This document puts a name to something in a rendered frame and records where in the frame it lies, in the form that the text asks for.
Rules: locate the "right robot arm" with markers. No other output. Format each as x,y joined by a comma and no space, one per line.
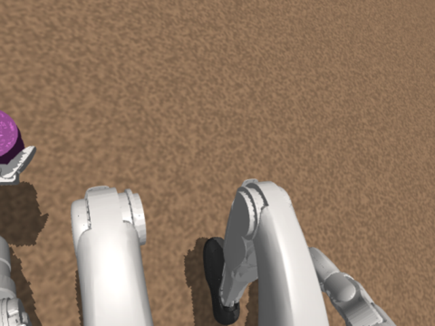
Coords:
353,303

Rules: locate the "left robot arm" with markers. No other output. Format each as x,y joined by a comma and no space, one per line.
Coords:
12,312

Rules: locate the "right robot foot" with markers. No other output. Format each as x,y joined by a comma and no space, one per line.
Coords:
213,259

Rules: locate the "right robot hand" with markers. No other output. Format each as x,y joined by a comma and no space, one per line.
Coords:
323,266

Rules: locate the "left robot hand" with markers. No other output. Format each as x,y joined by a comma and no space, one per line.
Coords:
9,173

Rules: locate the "cup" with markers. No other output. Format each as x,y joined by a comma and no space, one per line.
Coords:
10,139

